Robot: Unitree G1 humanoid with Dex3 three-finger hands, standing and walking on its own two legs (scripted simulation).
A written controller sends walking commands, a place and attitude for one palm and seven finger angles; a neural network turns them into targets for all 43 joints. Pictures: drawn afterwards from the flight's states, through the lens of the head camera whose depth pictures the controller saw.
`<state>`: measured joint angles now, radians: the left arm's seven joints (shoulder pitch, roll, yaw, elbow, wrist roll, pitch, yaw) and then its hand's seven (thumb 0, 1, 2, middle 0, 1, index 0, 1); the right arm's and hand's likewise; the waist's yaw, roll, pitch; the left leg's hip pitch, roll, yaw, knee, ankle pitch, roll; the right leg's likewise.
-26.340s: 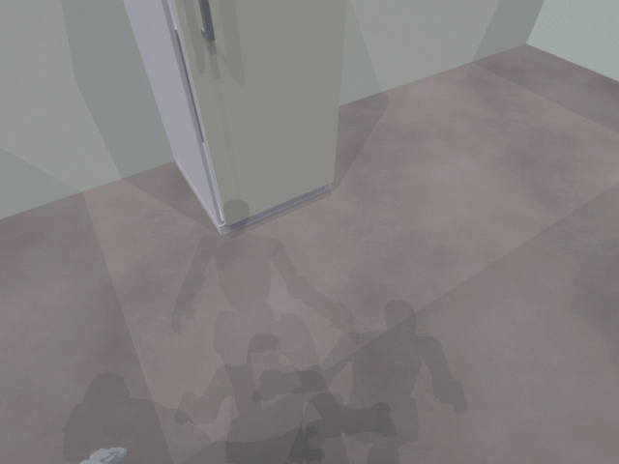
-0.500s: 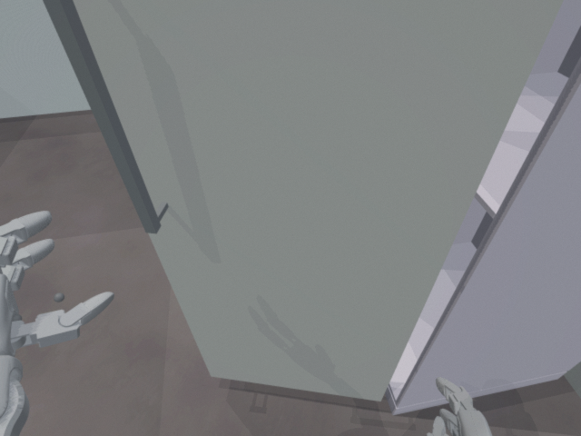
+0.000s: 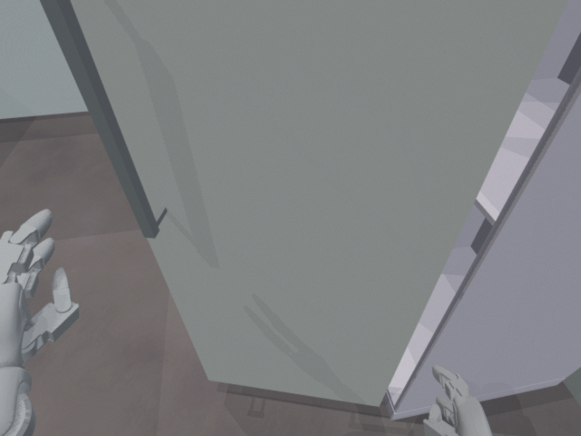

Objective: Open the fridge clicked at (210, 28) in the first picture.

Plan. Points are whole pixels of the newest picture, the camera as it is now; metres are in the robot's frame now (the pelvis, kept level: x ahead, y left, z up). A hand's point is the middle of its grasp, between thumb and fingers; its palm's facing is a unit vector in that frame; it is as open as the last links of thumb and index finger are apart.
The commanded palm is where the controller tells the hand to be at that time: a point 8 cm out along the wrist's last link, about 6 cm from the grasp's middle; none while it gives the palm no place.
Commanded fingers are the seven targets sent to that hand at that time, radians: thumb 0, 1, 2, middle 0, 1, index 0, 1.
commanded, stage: draw the hand back to the body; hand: left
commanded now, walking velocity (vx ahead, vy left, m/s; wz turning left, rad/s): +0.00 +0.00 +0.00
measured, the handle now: (117, 121) +0.40 +0.29 +0.26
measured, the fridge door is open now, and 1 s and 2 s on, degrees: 71 71 71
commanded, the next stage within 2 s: step back with the hand held close in 0.16 s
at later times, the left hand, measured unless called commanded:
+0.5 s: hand (65, 309) +0.18 +0.27 +0.15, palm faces +0.40 -0.81 -0.43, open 7.4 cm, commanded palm +0.12 +0.31 +0.17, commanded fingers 0.00 0.90 0.90 -0.20 -0.30 -0.20 -0.30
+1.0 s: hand out of the picture +0.09 +0.30 +0.15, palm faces +0.48 -0.77 -0.42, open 7.4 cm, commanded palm +0.03 +0.33 +0.17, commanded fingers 0.00 0.90 0.90 -0.20 -0.30 -0.20 -0.30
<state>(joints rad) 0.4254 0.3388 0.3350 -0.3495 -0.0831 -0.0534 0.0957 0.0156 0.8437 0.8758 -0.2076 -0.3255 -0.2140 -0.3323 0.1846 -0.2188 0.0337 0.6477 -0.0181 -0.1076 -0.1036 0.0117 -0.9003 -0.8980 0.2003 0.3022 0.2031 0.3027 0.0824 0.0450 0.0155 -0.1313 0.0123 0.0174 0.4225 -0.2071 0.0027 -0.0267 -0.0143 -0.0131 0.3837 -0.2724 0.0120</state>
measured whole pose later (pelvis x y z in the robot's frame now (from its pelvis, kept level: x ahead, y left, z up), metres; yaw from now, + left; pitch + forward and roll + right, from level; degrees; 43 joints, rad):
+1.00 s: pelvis -0.09 +0.03 -0.02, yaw +2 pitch -1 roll -3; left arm 0.53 0.38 0.42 -0.51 -0.04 -0.23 0.13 0.02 0.89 0.90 -0.21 -0.30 -0.21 -0.30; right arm 0.22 -0.22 0.01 0.59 -0.01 -0.08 -0.08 0.01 -0.90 -0.90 0.20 0.30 0.20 0.30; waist 0.04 0.02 0.03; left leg -0.47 -0.01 -0.01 0.65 -0.29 0.03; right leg -0.32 0.00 0.01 0.53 -0.20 0.04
